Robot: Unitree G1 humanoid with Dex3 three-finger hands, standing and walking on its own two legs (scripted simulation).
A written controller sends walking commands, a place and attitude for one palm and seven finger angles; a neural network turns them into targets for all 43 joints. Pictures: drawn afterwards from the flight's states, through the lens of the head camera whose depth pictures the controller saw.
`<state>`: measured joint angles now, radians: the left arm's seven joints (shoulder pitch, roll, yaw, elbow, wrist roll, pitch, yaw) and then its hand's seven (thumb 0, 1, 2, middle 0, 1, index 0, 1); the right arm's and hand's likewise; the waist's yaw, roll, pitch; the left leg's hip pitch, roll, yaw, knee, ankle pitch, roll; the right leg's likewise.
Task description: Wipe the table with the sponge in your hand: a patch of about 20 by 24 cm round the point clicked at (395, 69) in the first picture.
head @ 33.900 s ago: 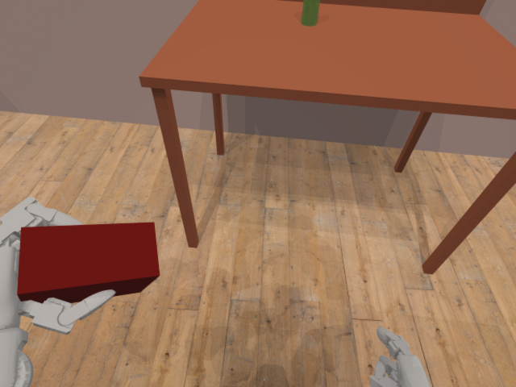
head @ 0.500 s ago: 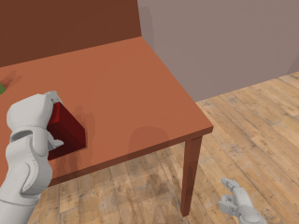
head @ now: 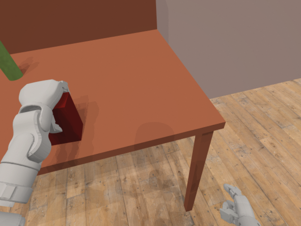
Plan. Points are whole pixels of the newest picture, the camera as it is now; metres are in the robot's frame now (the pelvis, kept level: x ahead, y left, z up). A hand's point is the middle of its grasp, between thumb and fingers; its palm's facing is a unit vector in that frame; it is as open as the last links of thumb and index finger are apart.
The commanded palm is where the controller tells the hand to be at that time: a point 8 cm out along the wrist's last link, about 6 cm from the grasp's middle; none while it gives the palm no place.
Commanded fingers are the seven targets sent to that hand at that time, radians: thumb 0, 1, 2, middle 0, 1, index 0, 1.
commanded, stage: wipe forward along the middle lane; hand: left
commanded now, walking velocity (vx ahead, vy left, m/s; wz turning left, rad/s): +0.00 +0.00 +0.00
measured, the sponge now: (58, 125) +0.32 +0.31 +0.11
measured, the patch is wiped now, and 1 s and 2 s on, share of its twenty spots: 0.95 0.95 0.95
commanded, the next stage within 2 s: slide back across to the first lane in 1.44 s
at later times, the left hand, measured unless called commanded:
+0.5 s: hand (57, 98) +0.37 +0.32 +0.17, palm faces -0.03 +0.03 -1.00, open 10.1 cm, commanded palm +0.36 +0.32 +0.20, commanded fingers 0.00 0.10 1.30 -1.20 -1.60 -1.20 -1.60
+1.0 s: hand (59, 89) +0.41 +0.34 +0.17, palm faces -0.09 +0.04 -0.99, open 10.1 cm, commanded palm +0.40 +0.34 +0.19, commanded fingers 0.00 0.10 1.30 -1.20 -1.60 -1.20 -1.60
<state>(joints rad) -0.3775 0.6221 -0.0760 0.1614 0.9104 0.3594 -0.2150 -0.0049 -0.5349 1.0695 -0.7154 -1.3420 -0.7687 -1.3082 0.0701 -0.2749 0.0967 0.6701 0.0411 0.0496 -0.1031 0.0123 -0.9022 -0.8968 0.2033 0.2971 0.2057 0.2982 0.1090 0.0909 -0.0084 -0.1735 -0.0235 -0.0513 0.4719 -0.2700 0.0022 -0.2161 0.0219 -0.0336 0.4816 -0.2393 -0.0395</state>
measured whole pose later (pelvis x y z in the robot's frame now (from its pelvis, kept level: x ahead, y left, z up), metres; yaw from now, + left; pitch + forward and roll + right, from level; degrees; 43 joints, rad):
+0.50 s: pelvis +0.00 +0.01 +0.00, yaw +0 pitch +1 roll +0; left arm -0.59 0.62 -0.08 0.49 0.95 0.24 -0.16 0.01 -0.55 1.07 -0.74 -1.32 -0.79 -1.29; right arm 0.15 -0.30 0.06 0.71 0.05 0.06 -0.11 0.01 -0.90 -0.90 0.20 0.30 0.21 0.30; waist 0.07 0.08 -0.02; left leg -0.21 -0.03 -0.04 0.44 -0.24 0.02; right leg -0.25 0.01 -0.02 0.44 -0.21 -0.02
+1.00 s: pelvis +0.00 +0.01 +0.00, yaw +0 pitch +4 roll +0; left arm -0.77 0.67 -0.05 0.80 0.98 0.08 -0.13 0.01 -0.58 1.10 -0.75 -1.31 -0.80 -1.29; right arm 0.21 -0.30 0.04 0.72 0.06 0.09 -0.12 0.01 -0.90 -0.90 0.20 0.30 0.21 0.30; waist 0.04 0.07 -0.04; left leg -0.27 -0.02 -0.05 0.45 -0.25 0.01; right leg -0.31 0.02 -0.03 0.44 -0.21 -0.03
